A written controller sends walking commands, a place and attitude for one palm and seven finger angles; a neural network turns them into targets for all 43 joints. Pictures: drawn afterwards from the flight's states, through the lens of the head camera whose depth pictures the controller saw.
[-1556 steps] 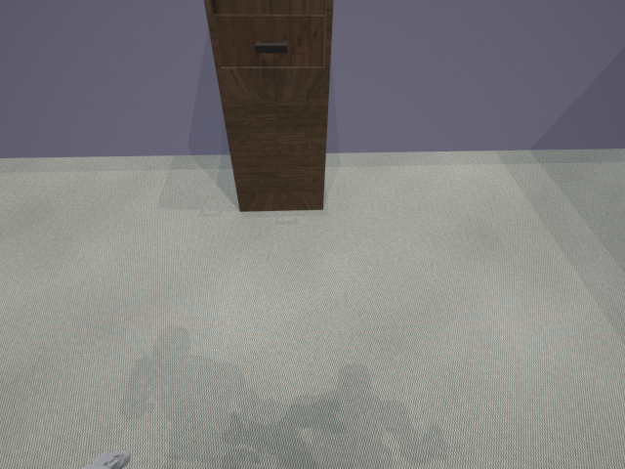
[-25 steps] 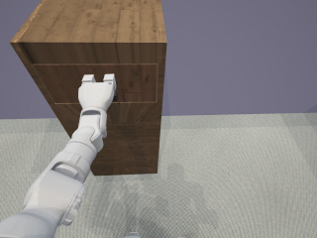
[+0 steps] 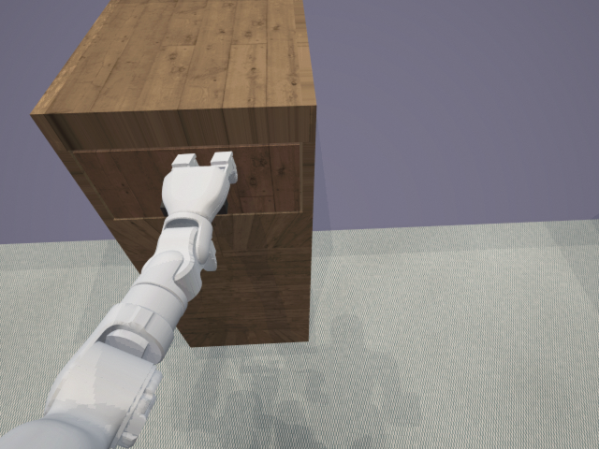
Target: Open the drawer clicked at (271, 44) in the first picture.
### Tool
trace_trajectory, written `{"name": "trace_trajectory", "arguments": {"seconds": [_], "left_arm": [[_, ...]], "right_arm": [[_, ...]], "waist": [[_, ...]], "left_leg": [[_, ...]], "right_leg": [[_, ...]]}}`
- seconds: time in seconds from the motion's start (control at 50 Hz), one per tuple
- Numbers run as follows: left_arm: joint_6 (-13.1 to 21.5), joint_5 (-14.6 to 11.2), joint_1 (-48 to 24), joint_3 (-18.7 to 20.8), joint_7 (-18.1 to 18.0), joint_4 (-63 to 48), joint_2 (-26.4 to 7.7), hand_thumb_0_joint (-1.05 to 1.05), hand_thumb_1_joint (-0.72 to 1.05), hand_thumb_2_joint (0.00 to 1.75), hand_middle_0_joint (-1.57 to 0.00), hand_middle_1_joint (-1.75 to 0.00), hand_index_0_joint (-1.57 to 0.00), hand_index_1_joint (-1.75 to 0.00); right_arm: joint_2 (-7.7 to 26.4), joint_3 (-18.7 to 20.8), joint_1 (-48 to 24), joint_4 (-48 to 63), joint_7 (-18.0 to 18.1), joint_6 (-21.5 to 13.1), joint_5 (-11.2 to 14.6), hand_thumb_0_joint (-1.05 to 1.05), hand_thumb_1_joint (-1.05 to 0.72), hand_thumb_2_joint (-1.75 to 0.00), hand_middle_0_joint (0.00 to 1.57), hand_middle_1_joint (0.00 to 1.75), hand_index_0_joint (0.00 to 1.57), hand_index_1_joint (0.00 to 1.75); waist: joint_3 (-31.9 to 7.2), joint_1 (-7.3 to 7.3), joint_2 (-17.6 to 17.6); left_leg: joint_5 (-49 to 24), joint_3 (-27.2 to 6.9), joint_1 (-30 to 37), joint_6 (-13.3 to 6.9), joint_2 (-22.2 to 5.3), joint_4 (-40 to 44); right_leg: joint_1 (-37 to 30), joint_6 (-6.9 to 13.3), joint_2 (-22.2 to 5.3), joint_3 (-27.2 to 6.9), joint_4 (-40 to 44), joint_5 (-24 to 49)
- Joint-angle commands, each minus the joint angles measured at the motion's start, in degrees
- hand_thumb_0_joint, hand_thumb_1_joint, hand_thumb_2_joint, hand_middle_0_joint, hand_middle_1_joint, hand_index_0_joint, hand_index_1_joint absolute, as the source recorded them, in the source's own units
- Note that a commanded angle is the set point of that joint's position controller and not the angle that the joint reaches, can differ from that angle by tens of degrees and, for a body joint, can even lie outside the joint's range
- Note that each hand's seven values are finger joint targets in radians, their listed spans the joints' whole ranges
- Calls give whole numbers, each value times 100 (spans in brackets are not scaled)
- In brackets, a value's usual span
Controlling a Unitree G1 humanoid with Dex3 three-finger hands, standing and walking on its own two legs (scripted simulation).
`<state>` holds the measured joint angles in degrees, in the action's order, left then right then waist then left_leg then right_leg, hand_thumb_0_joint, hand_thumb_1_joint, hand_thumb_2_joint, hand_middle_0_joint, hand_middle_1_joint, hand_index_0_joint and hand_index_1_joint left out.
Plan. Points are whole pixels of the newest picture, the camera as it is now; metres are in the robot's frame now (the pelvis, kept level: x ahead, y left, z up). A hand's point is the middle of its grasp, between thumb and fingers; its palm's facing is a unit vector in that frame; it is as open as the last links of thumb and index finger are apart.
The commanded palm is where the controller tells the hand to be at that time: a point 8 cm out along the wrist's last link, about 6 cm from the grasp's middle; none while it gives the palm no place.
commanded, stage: lift the fingers back up to retry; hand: left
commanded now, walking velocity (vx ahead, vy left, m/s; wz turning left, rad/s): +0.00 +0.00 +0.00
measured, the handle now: (196, 196) +0.51 +0.18 +0.03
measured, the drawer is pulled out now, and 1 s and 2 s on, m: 0.00 0.00 0.00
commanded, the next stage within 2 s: re-aim the fingers above the handle in 0.32 s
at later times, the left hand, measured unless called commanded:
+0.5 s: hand (201, 220) +0.42 +0.15 +0.07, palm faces -0.01 -0.07 -1.00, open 13.8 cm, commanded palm +0.40 +0.16 +0.14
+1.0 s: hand (204, 207) +0.43 +0.14 +0.08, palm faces +0.02 -0.06 -1.00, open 13.8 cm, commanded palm +0.41 +0.17 +0.14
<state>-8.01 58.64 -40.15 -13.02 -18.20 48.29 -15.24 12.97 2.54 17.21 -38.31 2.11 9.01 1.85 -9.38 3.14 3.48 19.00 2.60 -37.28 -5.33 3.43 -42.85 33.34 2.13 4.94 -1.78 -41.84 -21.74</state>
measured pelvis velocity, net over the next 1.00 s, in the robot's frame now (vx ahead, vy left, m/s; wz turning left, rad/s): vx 0.01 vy -0.05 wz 0.02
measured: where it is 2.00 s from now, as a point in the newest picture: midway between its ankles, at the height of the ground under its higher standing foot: outside the picture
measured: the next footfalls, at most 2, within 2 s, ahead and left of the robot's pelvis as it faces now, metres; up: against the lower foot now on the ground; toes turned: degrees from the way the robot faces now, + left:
none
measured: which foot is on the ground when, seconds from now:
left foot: down 0.00-1.00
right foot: down 0.00-1.00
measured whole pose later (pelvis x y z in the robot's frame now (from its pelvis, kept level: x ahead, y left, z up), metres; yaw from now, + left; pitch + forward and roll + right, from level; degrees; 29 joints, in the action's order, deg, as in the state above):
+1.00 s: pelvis +0.01 -0.05 +0.01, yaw +1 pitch +10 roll +1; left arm 0.2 57.6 -32.0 -8.9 -11.5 36.9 -22.4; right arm 14.7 2.1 11.6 -39.3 3.5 9.7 2.5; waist -6.5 1.6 2.4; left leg 17.1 0.8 -29.1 -1.8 2.3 -36.0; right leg 25.8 5.7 6.2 -0.7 -36.3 -20.5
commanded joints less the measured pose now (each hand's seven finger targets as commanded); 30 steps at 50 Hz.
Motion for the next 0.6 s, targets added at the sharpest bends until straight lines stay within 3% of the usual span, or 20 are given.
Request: {"name": "trace_trajectory", "arguments": {"seconds": [0.0, 0.08, 0.12, 0.14, 0.18, 0.22, 0.26, 0.3, 0.36, 0.42, 0.44, 0.52, 0.54, 0.58], "left_arm": [[-103, 85, -2447, 566, -290, -1409, -1038, 0, -50, 30, -30, -120, -30, -120], [-513, 13, -2099, 370, -115, -1690, -886, 0, -50, 30, -30, -120, -30, -120], [-717, -44, -1967, 481, 77, -1701, -1110, 0, -50, 30, -30, -120, -30, -120], [-806, -44, -1851, 298, 202, -1553, -942, 0, -50, 30, -30, -120, -30, -120], [-868, -126, -1520, 256, 474, -1546, -911, 0, -50, 30, -30, -120, -30, -120], [-767, -152, -1414, 269, 724, -1755, -1041, 0, -50, 30, -30, -120, -30, -120], [-499, -197, -1464, 23, 944, -2293, -829, 0, -50, 30, -30, -120, -30, -120], [-181, -160, -1460, 200, 1020, -2558, -1102, 0, -50, 30, -30, -120, -30, -120], [285, -110, -1598, 547, 932, -2952, -1533, 0, -50, 30, -30, -120, -30, -120], [543, -64, -1491, 847, 631, -3064, -1725, 0, -50, 30, -30, -120, -30, -120], [573, -78, -1650, 600, 530, -3180, -1440, 0, -50, 30, -30, -120, -30, -120], [299, -89, -1491, 874, 256, -2725, -1669, 0, -50, 30, -30, -120, -30, -120], [177, -104, -1384, 781, 248, -2577, -1566, 0, -50, 30, -30, -120, -30, -120], [-48, -95, -1324, 816, 314, -2247, -1691, 0, -50, 30, -30, -120, -30, -120]], "right_arm": [[817, 256, -134, 575, -41, -105, 6, 0, -90, -90, 20, 30, 20, 30], [808, 235, -450, 650, -108, 15, 64, 0, -90, -90, 20, 30, 20, 30], [838, 180, -576, 668, -78, 101, 91, 0, -90, -90, 20, 30, 20, 30], [826, 156, -640, 663, -52, 146, 105, 0, -90, -90, 20, 30, 20, 30], [850, 128, -723, 725, -19, 205, 133, 0, -90, -90, 20, 30, 20, 30], [856, 92, -827, 783, 35, 247, 138, 0, -90, -90, 20, 30, 20, 30], [826, 109, -910, 885, 62, 232, 127, 0, -90, -90, 20, 30, 20, 30], [805, 91, -952, 866, 98, 207, 96, 0, -90, -90, 20, 30, 20, 30], [756, 77, -956, 833, 120, 152, 52, 0, -90, -90, 20, 30, 20, 30], [700, 84, -995, 766, 122, 58, 44, 0, -90, -90, 20, 30, 20, 30], [675, 94, -988, 753, 95, 21, 40, 0, -90, -90, 20, 30, 20, 30], [737, 102, -1003, 614, 38, -28, 56, 0, -90, -90, 20, 30, 20, 30], [739, 102, -1028, 631, 25, -29, 61, 0, -90, -90, 20, 30, 20, 30], [791, 75, -1077, 574, 32, 4, 82, 0, -90, -90, 20, 30, 20, 30]], "waist": [[-2026, -132, -193], [-2010, -199, -254], [-1850, -222, -484], [-1665, -147, -652], [-1488, -159, -831], [-1474, -186, -807], [-1600, -130, -655], [-1538, -163, -449], [-1565, -228, -217], [-1669, -303, -113], [-1672, -224, -23], [-1700, -250, -401], [-1609, -243, -498], [-1650, -244, -684]], "left_leg": [[-2699, -628, 2663, 449, -431, 506], [-3004, -485, 2690, 405, -380, 631], [-2815, -373, 2483, 334, -305, 736], [-2685, -329, 2387, 295, -265, 763], [-2596, -261, 2273, 248, -228, 844], [-2522, -226, 2268, 222, -167, 872], [-2703, -244, 2482, 200, -154, 839], [-2649, -235, 2521, 178, -115, 804], [-2628, -257, 2492, 196, -82, 783], [-2561, -250, 2481, 215, -62, 730], [-2602, -257, 2495, 229, -53, 698], [-2402, -220, 2253, 251, -40, 694], [-2273, -197, 2157, 245, -19, 708], [-2098, -166, 1969, 248, -4, 762]], "right_leg": [[-105, 124, -12, 219, 580, 1504], [-652, 115, -47, 141, 756, 1992], [-1028, 93, -77, 74, 873, 2255], [-1093, 78, -90, 47, 933, 2364], [-1313, 54, -139, -4, 1039, 2598], [-1500, 38, -183, -88, 1075, 2840], [-1556, 37, -218, -139, 1098, 2990], [-1537, 38, -230, -216, 1088, 3101], [-1612, 69, -256, -284, 1034, 3129], [-1557, 67, -248, -315, 987, 3092], [-1484, 70, -247, -294, 943, 3136], [-1593, 10, -275, -305, 948, 3248], [-1638, -13, -295, -316, 991, 3281], [-1835, -74, -356, -385, 1022, 3438]]}}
